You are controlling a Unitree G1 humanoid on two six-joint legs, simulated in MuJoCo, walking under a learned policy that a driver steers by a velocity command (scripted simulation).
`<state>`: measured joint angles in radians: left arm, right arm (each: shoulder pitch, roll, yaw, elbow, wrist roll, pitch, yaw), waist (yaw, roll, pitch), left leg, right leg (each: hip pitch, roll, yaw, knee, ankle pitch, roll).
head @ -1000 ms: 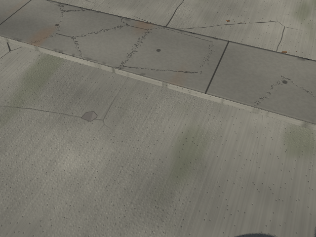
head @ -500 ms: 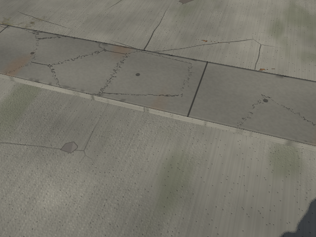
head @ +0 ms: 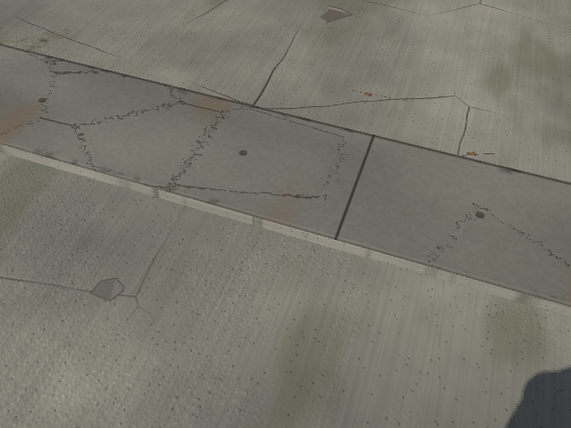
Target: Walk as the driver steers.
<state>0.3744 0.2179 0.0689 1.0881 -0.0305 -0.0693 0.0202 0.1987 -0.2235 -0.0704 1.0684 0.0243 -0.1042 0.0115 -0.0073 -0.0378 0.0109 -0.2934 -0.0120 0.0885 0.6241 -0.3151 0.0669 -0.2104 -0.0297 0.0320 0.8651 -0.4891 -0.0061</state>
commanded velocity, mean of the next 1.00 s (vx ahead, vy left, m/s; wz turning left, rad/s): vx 0.30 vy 0.00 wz -0.39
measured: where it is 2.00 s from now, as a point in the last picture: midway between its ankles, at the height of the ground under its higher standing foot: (388, 336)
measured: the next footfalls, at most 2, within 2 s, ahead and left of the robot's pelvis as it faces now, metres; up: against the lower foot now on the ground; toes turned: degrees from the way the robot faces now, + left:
right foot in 0.46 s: +0.41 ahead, -0.13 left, +0.00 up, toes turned -11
left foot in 0.96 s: +0.56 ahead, +0.03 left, +0.00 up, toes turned -31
